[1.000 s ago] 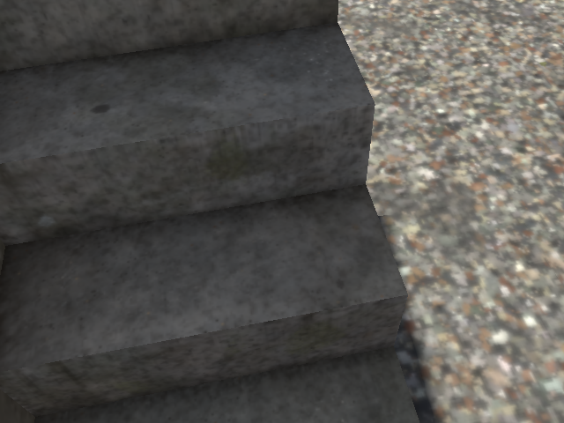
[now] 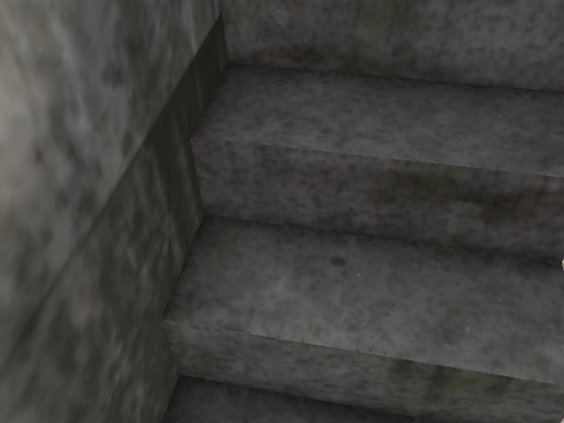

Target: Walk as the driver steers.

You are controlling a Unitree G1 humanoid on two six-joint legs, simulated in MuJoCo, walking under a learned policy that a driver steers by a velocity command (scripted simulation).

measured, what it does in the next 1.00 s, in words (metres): climbs, turning right: right foot 0.20 m higher, then left foot 0.20 m higher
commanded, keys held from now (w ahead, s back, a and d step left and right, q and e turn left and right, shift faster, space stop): w+e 0.82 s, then w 0.14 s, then no key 0.04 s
